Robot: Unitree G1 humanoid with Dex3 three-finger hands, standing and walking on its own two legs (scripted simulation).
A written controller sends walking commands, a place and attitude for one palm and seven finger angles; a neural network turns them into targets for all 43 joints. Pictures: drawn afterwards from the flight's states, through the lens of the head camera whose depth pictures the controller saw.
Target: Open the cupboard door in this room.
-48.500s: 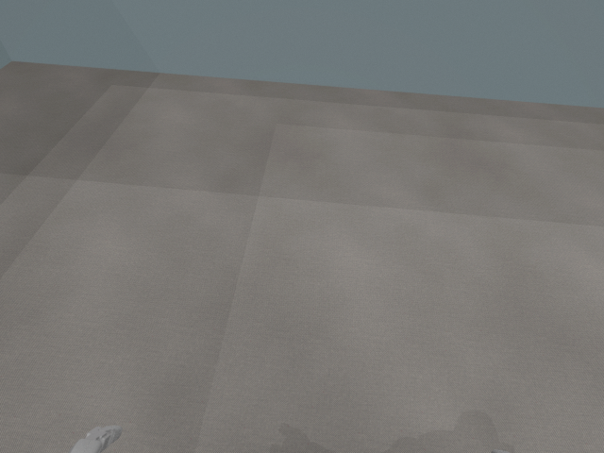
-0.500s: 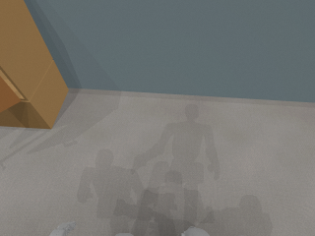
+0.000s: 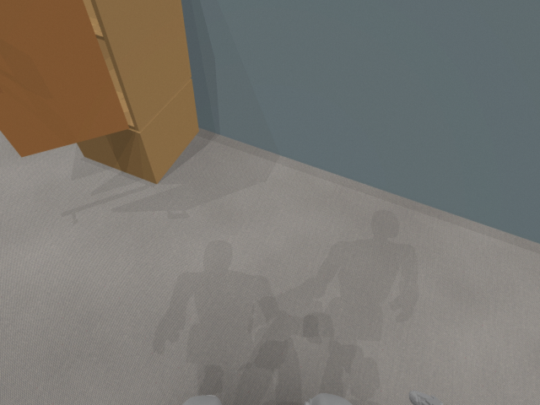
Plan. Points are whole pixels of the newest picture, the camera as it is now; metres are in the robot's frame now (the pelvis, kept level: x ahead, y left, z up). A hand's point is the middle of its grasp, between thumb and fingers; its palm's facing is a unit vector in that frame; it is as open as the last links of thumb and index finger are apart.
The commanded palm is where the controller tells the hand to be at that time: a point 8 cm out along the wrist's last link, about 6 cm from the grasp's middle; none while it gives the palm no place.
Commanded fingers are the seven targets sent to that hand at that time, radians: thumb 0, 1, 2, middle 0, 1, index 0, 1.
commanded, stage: turn to face it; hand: left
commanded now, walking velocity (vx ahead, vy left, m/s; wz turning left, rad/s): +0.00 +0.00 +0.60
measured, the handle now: out of the picture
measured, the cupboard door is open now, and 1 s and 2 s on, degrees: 50 50 50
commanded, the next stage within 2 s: take the last steps up to it in 0.80 s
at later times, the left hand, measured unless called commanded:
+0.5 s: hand out of the picture +0.02 +0.17 -0.16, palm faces +0.31 -0.93 -0.21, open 7.4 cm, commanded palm none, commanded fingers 0.00 0.90 0.90 -0.20 -0.30 -0.20 -0.30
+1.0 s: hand out of the picture +0.00 +0.16 -0.14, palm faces +0.46 -0.85 -0.25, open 7.4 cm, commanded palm none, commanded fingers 0.00 0.90 0.90 -0.20 -0.30 -0.20 -0.30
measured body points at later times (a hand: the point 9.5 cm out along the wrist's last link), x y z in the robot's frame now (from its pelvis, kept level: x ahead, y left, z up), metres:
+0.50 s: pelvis +0.01 -0.03 +0.01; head +0.05 +0.00 +0.46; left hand +0.00 +0.22 -0.14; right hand +0.19 -0.25 -0.12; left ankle -0.02 +0.09 -0.70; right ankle +0.03 -0.16 -0.72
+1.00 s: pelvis +0.02 -0.04 +0.01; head +0.05 -0.04 +0.46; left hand -0.03 +0.21 -0.12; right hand +0.19 -0.24 -0.15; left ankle -0.04 +0.07 -0.68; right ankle +0.07 -0.16 -0.72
